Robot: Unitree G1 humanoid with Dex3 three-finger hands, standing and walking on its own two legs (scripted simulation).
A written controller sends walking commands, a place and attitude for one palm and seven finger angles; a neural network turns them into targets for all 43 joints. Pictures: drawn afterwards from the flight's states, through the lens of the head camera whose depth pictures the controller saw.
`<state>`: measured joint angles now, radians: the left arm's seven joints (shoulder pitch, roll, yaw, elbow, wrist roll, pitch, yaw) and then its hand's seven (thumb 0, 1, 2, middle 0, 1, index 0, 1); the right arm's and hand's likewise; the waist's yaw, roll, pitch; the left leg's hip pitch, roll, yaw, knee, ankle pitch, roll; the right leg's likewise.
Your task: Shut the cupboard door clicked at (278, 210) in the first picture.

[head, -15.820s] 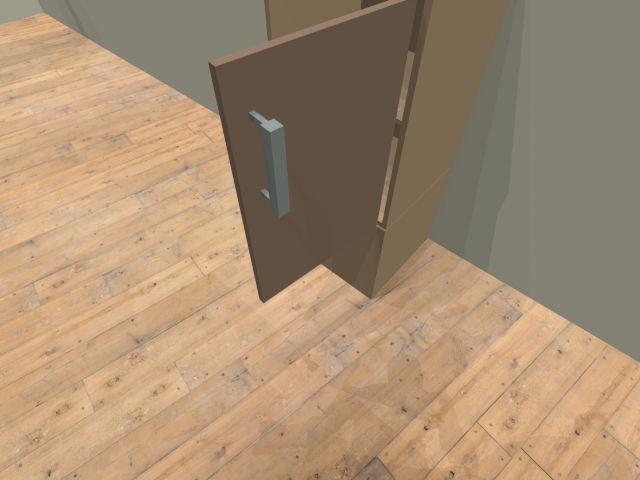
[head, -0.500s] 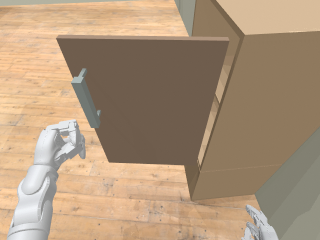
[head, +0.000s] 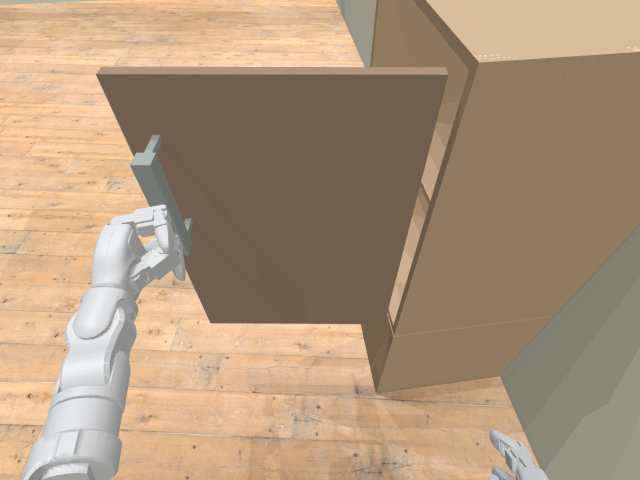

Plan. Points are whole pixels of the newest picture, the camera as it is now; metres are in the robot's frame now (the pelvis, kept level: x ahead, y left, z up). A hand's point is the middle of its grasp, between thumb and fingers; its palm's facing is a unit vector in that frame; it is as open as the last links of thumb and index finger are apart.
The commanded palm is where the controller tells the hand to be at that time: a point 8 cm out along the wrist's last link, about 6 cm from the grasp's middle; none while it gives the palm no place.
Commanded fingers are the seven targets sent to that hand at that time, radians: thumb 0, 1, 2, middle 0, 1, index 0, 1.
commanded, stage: bring the fist close to the handle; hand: left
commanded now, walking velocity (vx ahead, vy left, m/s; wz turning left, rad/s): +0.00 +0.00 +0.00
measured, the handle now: (169, 198) +0.46 +0.24 +0.09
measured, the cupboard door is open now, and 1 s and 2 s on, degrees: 82 78 66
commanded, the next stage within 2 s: push the door shut along its arc in 0.24 s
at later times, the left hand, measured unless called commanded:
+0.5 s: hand (180, 257) +0.35 +0.19 +0.10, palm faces +0.04 -1.00 -0.04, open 3.1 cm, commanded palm +0.34 +0.24 +0.10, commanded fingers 0.00 0.90 0.90 -1.30 -1.50 -1.30 -1.50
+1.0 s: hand (189, 219) +0.41 +0.19 +0.11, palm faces -0.09 -1.00 -0.04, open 3.1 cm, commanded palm +0.41 +0.23 +0.10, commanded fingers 0.00 0.90 0.90 -1.30 -1.50 -1.30 -1.50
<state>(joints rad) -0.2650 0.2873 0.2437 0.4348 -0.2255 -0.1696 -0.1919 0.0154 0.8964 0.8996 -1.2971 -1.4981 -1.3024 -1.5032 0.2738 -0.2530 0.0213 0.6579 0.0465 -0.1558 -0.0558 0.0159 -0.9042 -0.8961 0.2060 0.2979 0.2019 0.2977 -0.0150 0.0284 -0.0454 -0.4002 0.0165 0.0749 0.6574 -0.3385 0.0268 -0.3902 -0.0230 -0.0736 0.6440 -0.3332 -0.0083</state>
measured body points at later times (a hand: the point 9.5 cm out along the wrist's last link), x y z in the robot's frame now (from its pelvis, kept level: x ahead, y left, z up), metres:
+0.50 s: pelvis -0.01 -0.01 +0.00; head +0.01 -0.02 +0.45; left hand +0.35 +0.25 +0.10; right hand +0.14 -0.26 -0.10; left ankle +0.00 +0.10 -0.72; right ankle +0.00 -0.11 -0.72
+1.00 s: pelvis -0.01 -0.01 -0.01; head +0.04 +0.00 +0.44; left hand +0.41 +0.25 +0.11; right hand +0.07 -0.28 -0.12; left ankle +0.00 +0.10 -0.72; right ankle +0.00 -0.11 -0.72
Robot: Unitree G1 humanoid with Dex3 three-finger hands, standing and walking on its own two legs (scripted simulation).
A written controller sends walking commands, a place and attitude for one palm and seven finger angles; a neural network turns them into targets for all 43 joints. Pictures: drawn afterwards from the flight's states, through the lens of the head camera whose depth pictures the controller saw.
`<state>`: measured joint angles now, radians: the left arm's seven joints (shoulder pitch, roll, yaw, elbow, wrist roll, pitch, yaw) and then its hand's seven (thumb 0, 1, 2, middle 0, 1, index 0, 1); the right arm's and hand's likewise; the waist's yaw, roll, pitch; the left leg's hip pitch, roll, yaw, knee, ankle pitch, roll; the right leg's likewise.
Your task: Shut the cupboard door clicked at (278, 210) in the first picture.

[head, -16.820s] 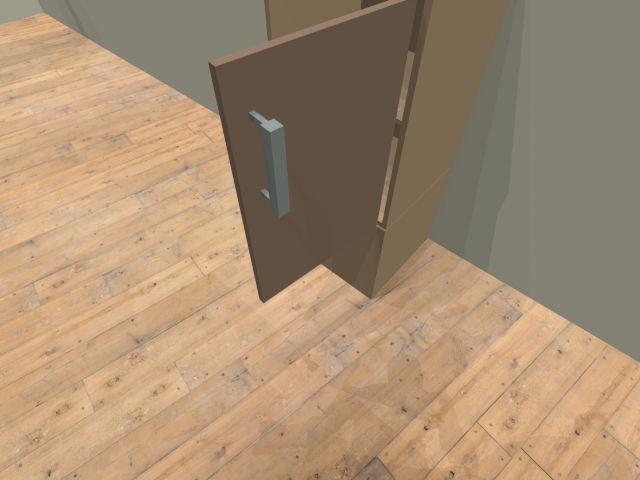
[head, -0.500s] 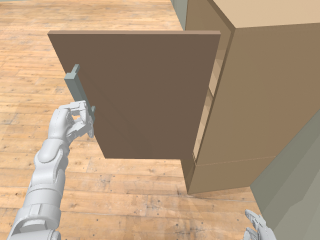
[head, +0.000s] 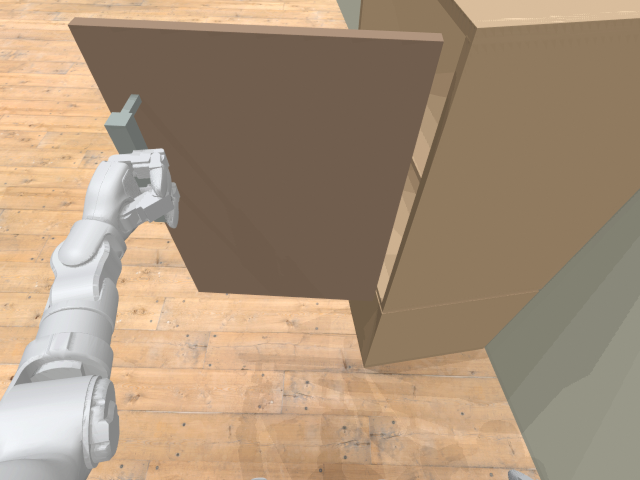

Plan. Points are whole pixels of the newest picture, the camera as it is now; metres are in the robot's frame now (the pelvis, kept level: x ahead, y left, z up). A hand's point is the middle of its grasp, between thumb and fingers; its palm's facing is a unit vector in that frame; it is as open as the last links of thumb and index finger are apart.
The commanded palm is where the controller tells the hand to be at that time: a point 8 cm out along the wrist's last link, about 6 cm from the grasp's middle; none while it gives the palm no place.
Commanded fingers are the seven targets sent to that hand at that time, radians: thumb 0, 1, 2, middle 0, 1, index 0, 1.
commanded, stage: push the door shut along its arc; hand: left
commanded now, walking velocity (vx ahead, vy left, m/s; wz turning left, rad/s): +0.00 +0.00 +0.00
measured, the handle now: (150, 162) +0.50 +0.24 +0.10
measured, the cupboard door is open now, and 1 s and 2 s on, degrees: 78 66 53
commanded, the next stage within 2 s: pull the fist back off the door in 1.22 s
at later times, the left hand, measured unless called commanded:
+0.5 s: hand (215, 159) +0.50 +0.15 +0.11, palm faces -0.29 -0.96 +0.00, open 3.1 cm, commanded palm +0.49 +0.20 +0.11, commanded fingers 0.00 0.90 0.90 -1.30 -1.50 -1.30 -1.50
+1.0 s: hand (232, 141) +0.53 +0.13 +0.11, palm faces -0.35 -0.93 -0.01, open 3.1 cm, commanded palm +0.56 +0.15 +0.11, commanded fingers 0.00 0.90 0.90 -1.30 -1.50 -1.30 -1.50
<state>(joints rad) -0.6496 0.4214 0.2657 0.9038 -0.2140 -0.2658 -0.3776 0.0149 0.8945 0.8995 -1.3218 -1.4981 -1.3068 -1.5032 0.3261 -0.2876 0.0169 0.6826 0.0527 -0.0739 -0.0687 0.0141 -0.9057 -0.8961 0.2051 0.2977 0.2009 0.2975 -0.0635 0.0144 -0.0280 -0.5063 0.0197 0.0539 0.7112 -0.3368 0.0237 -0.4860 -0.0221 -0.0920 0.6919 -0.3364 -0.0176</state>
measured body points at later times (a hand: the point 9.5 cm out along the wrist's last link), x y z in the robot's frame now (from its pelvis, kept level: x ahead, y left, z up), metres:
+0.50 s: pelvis +0.00 +0.02 -0.01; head +0.09 +0.02 +0.43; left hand +0.51 +0.20 +0.11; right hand -0.01 -0.26 -0.12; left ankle +0.01 +0.10 -0.72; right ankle +0.01 -0.11 -0.72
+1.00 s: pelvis +0.00 +0.01 -0.02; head +0.13 +0.02 +0.41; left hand +0.55 +0.18 +0.12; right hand -0.02 -0.28 -0.13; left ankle +0.01 +0.10 -0.72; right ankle +0.01 -0.11 -0.72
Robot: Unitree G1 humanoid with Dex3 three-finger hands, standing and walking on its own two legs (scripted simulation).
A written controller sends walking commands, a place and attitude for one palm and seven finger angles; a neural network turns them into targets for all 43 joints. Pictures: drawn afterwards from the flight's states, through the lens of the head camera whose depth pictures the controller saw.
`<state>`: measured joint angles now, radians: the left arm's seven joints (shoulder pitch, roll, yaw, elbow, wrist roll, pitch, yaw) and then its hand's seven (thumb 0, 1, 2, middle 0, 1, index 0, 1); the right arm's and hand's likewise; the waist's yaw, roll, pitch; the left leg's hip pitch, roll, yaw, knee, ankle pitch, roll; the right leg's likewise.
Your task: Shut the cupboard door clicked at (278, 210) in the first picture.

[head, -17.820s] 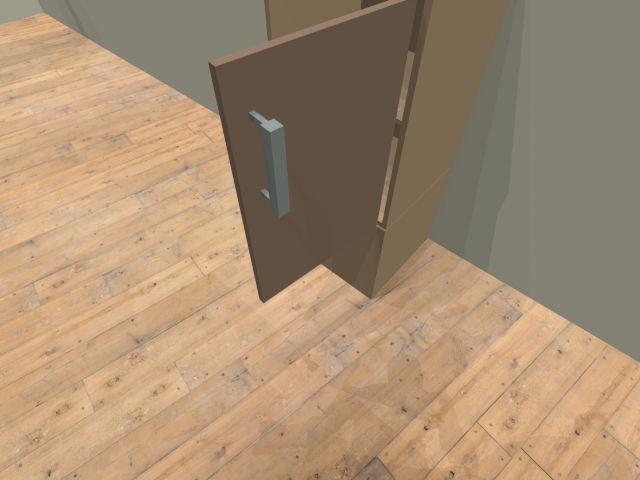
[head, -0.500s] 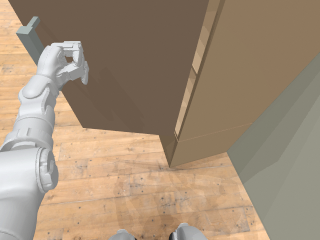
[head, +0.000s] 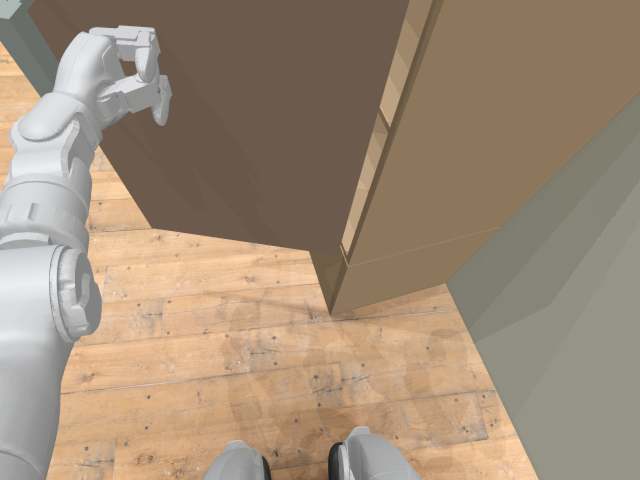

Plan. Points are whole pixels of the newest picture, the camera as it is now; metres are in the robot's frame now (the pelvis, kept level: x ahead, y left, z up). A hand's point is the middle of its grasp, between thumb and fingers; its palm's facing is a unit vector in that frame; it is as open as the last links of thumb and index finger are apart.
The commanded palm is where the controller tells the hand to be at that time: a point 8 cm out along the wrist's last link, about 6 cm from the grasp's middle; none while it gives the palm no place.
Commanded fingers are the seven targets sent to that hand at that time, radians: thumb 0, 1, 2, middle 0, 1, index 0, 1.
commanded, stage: push the door shut along its arc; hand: left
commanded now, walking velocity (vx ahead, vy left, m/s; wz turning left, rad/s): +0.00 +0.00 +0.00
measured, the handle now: (62, 73) +0.58 +0.23 +0.12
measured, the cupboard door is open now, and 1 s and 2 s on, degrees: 66 53 53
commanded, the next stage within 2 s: pull the fist back off the door in 0.22 s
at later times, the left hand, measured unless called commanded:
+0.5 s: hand (190, 53) +0.59 +0.09 +0.13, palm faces +0.06 -0.99 +0.09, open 3.1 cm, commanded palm +0.56 +0.12 +0.13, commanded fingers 0.00 0.90 0.90 -1.30 -1.50 -1.30 -1.50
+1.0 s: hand (185, 121) +0.50 +0.10 +0.12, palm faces +0.06 -1.00 +0.02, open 3.1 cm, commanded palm +0.47 +0.13 +0.13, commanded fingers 0.00 0.90 0.90 -1.30 -1.50 -1.30 -1.50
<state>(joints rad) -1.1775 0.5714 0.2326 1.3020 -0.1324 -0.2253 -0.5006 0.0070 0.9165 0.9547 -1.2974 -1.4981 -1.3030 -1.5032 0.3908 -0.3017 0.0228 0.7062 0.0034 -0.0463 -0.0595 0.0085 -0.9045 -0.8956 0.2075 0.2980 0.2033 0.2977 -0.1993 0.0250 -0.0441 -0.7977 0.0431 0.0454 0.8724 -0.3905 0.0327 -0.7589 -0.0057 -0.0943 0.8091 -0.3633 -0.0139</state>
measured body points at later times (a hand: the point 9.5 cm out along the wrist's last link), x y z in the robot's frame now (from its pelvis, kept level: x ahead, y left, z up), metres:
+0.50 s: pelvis +0.00 +0.00 -0.01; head +0.15 +0.00 +0.41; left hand +0.58 +0.15 +0.13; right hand -0.05 -0.26 -0.12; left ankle +0.01 +0.10 -0.69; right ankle +0.01 -0.12 -0.69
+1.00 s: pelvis +0.02 -0.01 +0.02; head +0.09 -0.02 +0.46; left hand +0.49 +0.15 +0.12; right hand +0.02 -0.28 -0.10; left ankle +0.01 +0.10 -0.69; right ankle +0.01 -0.12 -0.69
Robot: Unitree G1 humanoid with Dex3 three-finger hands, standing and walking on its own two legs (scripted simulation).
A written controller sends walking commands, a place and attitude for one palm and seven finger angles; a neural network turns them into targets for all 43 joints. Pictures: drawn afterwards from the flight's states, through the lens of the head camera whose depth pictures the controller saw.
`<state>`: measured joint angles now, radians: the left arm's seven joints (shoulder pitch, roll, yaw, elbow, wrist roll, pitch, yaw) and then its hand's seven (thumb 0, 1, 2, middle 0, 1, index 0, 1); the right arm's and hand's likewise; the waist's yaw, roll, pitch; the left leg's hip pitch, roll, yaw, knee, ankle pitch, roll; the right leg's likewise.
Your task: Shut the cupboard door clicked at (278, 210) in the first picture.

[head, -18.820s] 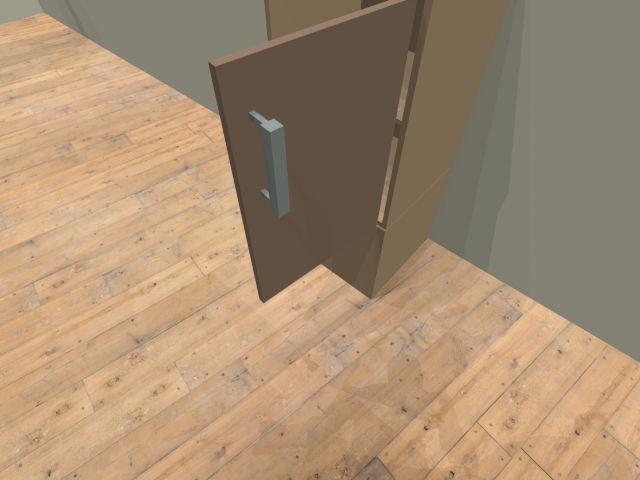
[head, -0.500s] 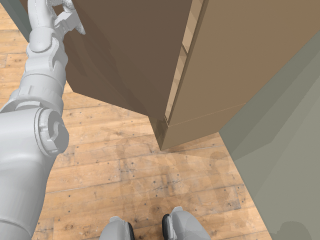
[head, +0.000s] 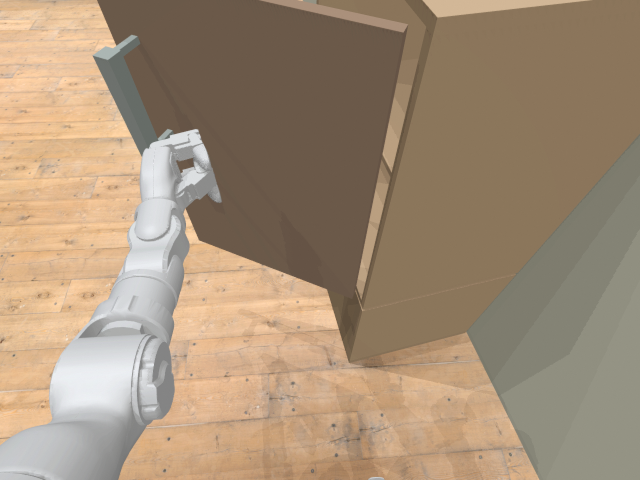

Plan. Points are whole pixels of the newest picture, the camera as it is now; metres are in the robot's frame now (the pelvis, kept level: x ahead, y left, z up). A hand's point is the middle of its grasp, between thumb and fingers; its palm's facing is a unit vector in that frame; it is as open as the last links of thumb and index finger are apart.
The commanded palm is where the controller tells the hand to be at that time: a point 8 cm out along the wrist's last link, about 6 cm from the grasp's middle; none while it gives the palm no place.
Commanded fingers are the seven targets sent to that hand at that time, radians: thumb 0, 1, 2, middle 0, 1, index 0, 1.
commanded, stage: pull the fist back off the door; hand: left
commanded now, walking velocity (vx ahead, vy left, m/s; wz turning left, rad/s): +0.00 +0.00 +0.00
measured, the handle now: (142, 102) +0.63 +0.24 +0.10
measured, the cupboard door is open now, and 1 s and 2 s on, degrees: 53 53 53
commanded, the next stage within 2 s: draw the hand back to the body in 0.20 s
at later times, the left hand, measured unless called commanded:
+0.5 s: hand (202, 183) +0.45 +0.12 +0.12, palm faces +0.06 -1.00 -0.03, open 3.1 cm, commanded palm +0.40 +0.17 +0.13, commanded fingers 0.00 0.90 0.90 -1.30 -1.50 -1.30 -1.50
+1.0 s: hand (89, 300) +0.28 +0.20 +0.15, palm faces +0.20 -0.96 -0.19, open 3.1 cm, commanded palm +0.25 +0.24 +0.16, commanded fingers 0.00 0.90 0.90 -0.89 -1.05 -0.89 -1.05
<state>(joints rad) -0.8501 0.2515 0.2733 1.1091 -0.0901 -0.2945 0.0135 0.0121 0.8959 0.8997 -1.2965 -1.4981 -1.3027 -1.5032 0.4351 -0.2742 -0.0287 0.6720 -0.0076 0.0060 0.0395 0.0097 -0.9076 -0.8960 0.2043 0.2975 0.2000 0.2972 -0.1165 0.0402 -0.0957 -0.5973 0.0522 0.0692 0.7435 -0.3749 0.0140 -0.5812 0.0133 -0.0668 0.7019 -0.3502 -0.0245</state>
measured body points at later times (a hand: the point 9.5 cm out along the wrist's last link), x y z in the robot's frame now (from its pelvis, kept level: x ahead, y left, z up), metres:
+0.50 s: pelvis -0.01 +0.00 +0.00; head +0.04 -0.01 +0.45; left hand +0.44 +0.18 +0.12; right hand +0.02 -0.25 -0.13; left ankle -0.01 +0.11 -0.71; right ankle -0.01 -0.10 -0.71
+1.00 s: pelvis -0.01 +0.00 +0.03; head -0.03 -0.01 +0.48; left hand +0.27 +0.25 +0.16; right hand +0.19 -0.22 -0.04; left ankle -0.01 +0.11 -0.71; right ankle -0.01 -0.10 -0.71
